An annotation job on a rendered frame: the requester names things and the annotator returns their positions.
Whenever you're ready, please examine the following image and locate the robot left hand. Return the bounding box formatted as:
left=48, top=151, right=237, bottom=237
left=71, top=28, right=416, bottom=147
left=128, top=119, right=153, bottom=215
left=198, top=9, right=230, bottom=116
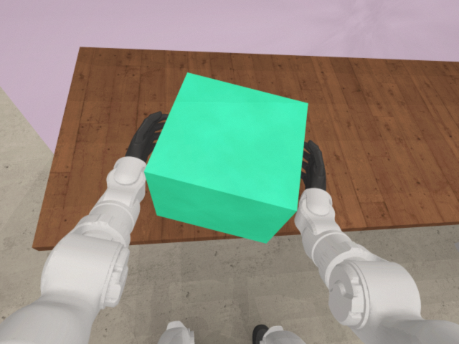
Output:
left=125, top=111, right=169, bottom=163

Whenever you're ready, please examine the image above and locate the table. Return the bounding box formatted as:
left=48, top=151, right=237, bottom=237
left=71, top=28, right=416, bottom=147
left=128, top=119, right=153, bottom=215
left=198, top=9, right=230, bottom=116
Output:
left=32, top=47, right=459, bottom=252

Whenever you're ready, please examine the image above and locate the robot left forearm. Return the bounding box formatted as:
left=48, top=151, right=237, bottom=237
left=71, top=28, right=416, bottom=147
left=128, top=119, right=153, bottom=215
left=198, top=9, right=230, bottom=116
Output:
left=40, top=156, right=146, bottom=294

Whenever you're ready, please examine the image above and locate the left robot upper arm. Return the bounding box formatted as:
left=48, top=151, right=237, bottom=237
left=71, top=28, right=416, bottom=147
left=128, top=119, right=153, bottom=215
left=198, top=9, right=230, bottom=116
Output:
left=0, top=233, right=130, bottom=344

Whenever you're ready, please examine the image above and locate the robot right hand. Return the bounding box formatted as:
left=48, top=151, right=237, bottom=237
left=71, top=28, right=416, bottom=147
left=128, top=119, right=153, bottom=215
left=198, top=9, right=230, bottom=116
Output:
left=301, top=140, right=326, bottom=191

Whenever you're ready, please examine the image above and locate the right robot upper arm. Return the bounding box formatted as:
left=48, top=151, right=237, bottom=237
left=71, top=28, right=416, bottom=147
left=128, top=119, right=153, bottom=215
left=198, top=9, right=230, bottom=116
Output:
left=328, top=260, right=459, bottom=344

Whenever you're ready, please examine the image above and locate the robot right forearm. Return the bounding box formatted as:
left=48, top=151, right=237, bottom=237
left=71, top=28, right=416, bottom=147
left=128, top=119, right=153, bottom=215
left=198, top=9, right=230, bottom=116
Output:
left=294, top=188, right=421, bottom=311

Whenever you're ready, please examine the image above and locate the robot left thigh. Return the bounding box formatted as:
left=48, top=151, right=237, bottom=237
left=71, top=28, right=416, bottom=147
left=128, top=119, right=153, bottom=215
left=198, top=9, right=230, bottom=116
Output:
left=158, top=327, right=194, bottom=344

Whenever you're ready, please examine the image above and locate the right robot shin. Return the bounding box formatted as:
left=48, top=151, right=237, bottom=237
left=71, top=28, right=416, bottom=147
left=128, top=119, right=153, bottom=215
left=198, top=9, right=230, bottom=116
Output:
left=263, top=326, right=283, bottom=337

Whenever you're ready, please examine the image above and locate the carton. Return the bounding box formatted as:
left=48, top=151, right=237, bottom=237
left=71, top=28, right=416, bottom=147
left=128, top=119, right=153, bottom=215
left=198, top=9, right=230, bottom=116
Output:
left=144, top=72, right=308, bottom=244

